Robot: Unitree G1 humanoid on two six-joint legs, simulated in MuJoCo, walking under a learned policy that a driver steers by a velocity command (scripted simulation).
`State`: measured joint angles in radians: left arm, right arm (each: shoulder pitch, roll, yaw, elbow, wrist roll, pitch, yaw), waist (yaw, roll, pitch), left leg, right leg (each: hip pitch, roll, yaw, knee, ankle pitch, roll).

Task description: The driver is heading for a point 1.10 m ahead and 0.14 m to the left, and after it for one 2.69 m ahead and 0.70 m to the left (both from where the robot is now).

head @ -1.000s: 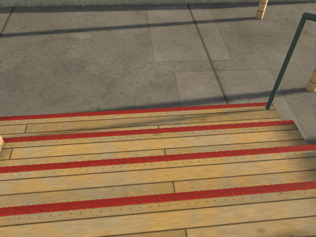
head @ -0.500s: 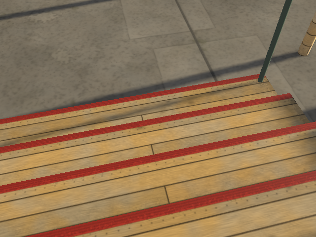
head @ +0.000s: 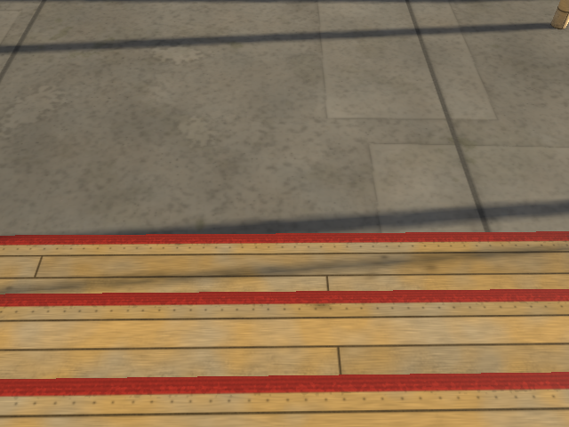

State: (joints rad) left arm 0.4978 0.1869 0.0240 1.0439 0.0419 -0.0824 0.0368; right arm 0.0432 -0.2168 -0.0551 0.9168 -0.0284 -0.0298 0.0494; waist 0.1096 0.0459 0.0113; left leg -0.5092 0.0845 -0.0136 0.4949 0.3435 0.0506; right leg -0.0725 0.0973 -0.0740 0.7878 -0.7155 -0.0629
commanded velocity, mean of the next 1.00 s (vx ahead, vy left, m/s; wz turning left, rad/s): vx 0.50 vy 0.00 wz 0.00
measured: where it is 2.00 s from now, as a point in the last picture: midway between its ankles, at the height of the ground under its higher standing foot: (310, 311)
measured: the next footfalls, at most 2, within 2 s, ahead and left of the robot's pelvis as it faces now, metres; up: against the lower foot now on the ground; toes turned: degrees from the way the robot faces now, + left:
left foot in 0.08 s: +0.21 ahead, +0.12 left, -0.13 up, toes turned +4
right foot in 0.68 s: +0.58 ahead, -0.14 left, -0.27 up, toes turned -4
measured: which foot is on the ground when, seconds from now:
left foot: up 0.00-0.06, down 0.08-0.66, up 0.68-1.00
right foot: down 0.00-0.06, up 0.08-0.66, down 0.68-1.00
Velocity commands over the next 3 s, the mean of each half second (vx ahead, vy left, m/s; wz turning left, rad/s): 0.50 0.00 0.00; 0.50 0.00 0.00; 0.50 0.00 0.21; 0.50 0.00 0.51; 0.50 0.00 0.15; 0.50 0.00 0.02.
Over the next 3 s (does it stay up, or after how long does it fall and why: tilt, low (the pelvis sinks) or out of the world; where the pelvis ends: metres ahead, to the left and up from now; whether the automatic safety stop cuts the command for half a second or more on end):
stays up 1.63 0.34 -0.60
